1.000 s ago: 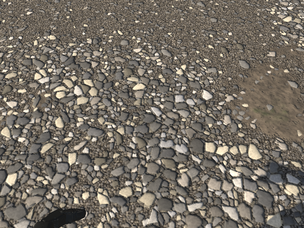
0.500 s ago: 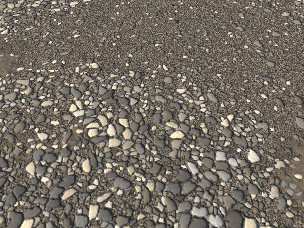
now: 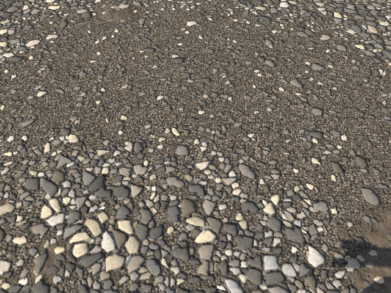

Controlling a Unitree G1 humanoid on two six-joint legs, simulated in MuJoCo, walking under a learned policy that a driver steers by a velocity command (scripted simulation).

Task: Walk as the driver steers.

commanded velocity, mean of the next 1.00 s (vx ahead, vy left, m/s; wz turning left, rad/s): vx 0.50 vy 0.00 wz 0.50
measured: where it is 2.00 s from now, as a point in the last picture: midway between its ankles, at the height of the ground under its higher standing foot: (118, 218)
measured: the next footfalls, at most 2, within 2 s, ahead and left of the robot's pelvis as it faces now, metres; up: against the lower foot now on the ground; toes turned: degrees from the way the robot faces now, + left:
right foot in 0.14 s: +0.27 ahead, -0.15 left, +0.00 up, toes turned +3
left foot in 0.68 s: +0.48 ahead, +0.17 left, +0.00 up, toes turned +26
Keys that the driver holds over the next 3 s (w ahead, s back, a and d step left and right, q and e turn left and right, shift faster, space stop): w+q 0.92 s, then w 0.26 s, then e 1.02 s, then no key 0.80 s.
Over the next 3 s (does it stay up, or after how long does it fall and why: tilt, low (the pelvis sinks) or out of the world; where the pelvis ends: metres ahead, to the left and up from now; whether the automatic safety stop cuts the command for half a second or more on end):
stays up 0.81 0.25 -0.01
